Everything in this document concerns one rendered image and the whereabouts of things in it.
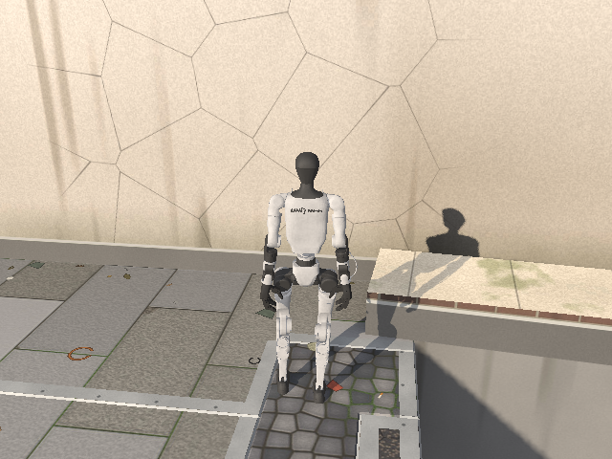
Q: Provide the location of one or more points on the right robot upper arm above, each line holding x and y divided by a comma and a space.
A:
336, 203

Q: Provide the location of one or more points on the right robot foot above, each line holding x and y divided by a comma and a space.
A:
319, 394

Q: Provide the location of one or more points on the right robot forearm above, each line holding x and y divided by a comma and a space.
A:
343, 263

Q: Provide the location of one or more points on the left robot hand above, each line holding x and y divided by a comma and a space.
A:
264, 295

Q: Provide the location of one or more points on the right robot hand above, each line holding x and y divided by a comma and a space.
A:
347, 295

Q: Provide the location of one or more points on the robot right shin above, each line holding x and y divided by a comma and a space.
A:
322, 357

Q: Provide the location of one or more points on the left robot upper arm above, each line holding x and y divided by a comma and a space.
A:
277, 202

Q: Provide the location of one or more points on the left robot forearm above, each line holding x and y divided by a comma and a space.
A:
270, 255

